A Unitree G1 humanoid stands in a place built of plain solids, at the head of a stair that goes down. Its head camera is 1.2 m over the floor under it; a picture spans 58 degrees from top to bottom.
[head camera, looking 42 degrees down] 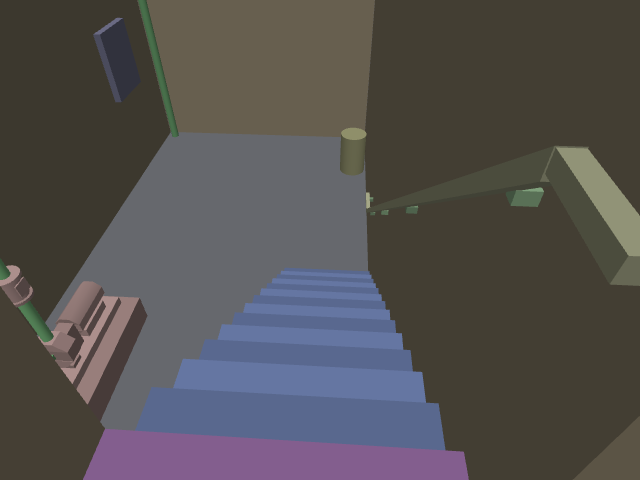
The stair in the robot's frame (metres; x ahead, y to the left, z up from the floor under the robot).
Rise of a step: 0.19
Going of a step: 0.23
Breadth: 0.99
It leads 4 degrees to the right of straight ahead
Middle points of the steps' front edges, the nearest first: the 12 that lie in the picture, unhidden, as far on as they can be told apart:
0.52 0.11 0.00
0.75 0.09 -0.19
0.98 0.08 -0.37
1.20 0.06 -0.56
1.43 0.05 -0.74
1.66 0.03 -0.93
1.89 0.02 -1.11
2.12 0.01 -1.30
2.35 -0.01 -1.48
2.58 -0.02 -1.67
2.81 -0.04 -1.86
3.04 -0.05 -2.04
